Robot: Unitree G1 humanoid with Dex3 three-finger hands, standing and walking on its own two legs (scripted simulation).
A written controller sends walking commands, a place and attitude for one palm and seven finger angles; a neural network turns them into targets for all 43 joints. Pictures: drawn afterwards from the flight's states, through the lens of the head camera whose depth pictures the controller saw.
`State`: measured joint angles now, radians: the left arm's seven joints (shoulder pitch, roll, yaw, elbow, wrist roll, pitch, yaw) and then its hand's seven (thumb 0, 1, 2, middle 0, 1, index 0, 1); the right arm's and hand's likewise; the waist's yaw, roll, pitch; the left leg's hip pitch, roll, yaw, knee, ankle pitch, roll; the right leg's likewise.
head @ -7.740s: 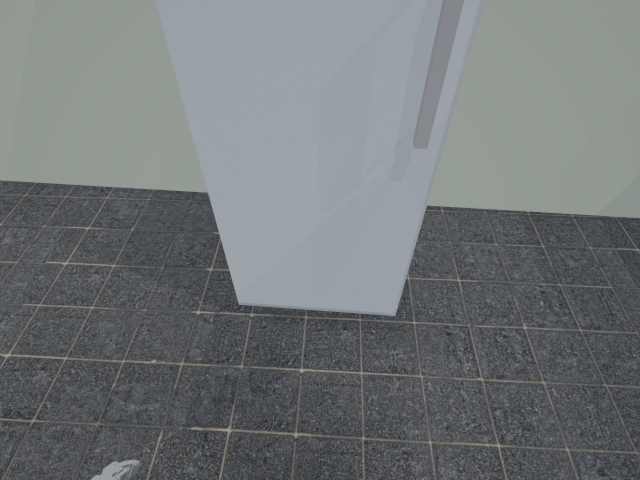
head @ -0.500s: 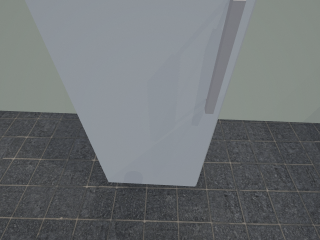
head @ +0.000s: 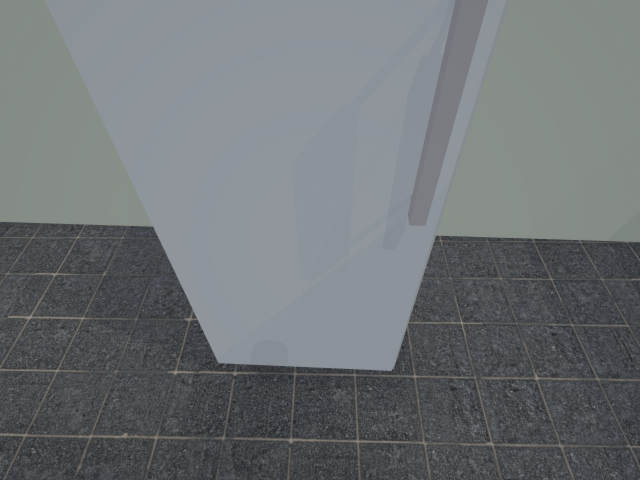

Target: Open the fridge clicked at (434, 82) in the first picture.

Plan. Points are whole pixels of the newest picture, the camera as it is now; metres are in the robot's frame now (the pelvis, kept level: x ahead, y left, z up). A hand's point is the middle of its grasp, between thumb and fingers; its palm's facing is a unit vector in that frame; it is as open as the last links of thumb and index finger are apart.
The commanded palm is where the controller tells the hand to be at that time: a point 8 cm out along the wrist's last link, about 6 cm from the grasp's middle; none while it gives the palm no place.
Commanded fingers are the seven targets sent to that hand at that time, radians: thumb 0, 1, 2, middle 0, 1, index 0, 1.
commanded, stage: look again from close up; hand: right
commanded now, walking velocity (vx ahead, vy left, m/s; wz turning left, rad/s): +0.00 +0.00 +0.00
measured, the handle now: (435, 124) +0.53 -0.13 +0.19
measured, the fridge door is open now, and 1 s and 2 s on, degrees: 0 0 0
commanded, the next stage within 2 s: raise the hand to about handle height in 0.56 s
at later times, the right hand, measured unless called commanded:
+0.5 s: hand out of the picture -0.02 -0.17 -0.18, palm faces +0.04 +0.99 -0.17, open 7.3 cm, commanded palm none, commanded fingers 0.00 -0.90 -0.90 0.20 0.30 0.20 0.30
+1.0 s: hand (468, 418) +0.20 -0.15 +0.02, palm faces -0.01 +1.00 +0.02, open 8.0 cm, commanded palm +0.12 -0.23 -0.01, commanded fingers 0.00 -0.48 -0.72 0.23 0.57 0.23 0.57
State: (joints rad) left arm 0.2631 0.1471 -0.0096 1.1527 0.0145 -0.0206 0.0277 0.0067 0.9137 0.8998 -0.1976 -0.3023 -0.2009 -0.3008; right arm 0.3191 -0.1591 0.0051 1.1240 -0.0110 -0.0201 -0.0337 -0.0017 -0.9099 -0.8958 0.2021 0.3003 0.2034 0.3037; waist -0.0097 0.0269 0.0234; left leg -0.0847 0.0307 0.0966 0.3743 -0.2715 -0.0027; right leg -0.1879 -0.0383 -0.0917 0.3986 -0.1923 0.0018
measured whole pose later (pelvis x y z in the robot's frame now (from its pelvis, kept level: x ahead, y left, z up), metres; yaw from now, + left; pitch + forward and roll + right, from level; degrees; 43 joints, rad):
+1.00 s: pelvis -0.03 +0.01 -0.04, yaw +0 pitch +6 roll -1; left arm 0.18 0.24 0.03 0.64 0.00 -0.34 -0.01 0.01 0.91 0.90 -0.20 -0.30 -0.20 -0.30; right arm 0.34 -0.17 -0.11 0.05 0.23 -0.43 0.21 0.00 -0.72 -0.81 0.21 0.43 0.21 0.44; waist 0.03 0.04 -0.10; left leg -0.49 0.05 0.08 0.86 -0.46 0.02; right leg -0.56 -0.05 -0.09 0.80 -0.34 0.01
